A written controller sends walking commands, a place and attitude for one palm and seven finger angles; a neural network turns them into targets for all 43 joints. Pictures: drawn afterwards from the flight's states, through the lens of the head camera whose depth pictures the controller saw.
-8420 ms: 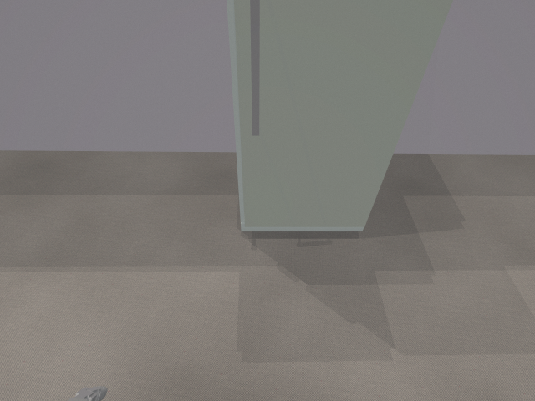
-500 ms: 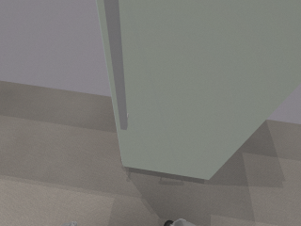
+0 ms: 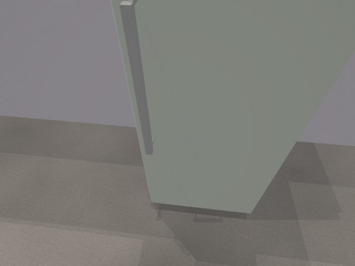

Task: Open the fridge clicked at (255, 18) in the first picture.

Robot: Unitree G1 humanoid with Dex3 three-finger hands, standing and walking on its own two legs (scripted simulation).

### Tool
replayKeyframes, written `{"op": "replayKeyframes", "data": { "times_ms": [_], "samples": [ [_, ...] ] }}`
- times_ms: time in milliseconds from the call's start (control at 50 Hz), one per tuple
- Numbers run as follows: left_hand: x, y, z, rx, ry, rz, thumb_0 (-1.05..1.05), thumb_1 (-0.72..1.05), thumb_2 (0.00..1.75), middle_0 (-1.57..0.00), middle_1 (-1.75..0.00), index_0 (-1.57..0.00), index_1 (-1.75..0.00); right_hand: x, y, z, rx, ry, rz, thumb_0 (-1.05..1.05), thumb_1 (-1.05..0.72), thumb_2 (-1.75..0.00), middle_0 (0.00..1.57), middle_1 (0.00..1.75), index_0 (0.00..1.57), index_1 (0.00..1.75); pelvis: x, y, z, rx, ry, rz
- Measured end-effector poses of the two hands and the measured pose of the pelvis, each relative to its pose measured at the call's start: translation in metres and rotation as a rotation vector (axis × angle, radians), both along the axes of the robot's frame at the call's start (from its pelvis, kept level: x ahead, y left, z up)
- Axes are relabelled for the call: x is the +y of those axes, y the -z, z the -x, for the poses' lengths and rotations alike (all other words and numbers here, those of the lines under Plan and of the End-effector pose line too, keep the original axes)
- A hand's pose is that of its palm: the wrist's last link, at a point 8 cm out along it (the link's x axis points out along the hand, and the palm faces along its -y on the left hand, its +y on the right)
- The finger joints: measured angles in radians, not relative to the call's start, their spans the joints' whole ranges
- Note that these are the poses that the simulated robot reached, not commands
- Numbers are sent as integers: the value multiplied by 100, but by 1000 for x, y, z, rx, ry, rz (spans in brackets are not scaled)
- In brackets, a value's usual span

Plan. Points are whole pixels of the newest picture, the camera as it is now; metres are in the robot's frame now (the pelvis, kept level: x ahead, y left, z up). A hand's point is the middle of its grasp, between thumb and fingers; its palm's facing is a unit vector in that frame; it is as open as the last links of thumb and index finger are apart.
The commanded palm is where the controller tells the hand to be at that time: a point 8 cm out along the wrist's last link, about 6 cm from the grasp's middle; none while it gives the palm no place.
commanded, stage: come to a stop and stand still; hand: left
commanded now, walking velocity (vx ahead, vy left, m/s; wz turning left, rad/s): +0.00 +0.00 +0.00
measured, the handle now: (143, 94) +0.53 +0.13 +0.11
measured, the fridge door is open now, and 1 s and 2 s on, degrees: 0 0 0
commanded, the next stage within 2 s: look again from close up in 1.16 s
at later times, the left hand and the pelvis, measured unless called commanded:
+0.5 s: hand out of the picture +0.01 +0.23 -0.18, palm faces +0.02 -0.96 -0.26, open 7.4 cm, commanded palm none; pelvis -0.01 +0.03 -0.01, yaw +1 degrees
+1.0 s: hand out of the picture -0.03 +0.27 -0.17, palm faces +0.00 -0.96 -0.29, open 7.4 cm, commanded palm none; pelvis -0.04 +0.05 +0.00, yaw +1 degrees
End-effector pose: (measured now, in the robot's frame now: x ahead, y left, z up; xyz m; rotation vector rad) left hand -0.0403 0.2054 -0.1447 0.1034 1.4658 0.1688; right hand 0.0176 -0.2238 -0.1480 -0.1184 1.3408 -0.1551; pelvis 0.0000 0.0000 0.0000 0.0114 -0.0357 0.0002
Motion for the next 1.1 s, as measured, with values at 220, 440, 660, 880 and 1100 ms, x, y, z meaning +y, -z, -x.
{"op": "replayKeyframes", "data": {
  "times_ms": [220,440,660,880,1100],
  "samples": [
    [-5,10,-17,-48,24,52,1,91,90,-21,-30,-20,-30,22,-7,61,126,39,-7,0,-91,-90,19,30,19,30,3,-2,7,-3,-1,17],
    [51,-1,-32,-118,56,-59,0,91,90,-21,-30,-20,-30,32,3,53,44,37,-2,0,-90,-90,20,30,20,30,25,5,8,4,-15,32],
    [107,-15,-74,-290,97,-143,0,91,90,-20,-30,-19,-30,16,-15,-12,-182,-27,87,0,-90,-90,20,30,20,30,46,6,18,-14,0,28],
    [120,-18,-44,-246,108,-146,0,90,90,-20,-30,-20,-30,-1,-33,-24,-222,-75,136,0,-90,-90,20,30,20,30,50,2,34,-14,-3,24],
    [104,-8,17,-98,74,-107,0,90,90,-20,-30,-20,-30,-3,-26,12,-108,-64,119,0,-90,-90,20,30,20,30,43,0,41,-13,-13,31]
  ]
}}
